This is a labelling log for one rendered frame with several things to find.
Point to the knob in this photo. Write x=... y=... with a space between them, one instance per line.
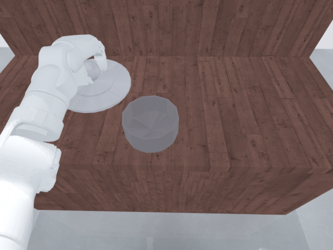
x=92 y=69

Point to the pot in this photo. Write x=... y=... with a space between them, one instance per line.
x=150 y=123

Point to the robot left forearm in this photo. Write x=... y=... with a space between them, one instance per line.
x=46 y=100

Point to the table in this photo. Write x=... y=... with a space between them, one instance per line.
x=255 y=133

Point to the lid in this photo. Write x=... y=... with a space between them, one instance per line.
x=107 y=90

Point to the left robot hand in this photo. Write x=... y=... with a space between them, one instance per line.
x=89 y=46

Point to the left robot upper arm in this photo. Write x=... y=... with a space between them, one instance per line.
x=27 y=166

